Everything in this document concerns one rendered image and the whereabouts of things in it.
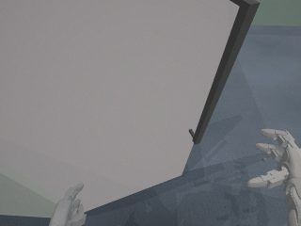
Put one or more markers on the handle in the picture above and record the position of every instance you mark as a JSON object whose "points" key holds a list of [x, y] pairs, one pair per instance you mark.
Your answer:
{"points": [[245, 15]]}

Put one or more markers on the right robot hand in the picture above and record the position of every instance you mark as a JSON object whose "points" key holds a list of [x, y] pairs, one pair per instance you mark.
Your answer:
{"points": [[290, 159]]}

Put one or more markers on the right robot forearm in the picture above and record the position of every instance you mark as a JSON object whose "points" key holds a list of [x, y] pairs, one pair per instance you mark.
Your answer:
{"points": [[292, 201]]}

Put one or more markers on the fridge door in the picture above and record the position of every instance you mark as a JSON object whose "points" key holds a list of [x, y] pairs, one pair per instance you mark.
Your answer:
{"points": [[104, 92]]}

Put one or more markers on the left robot hand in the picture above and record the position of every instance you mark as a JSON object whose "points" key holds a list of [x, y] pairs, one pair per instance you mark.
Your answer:
{"points": [[62, 215]]}

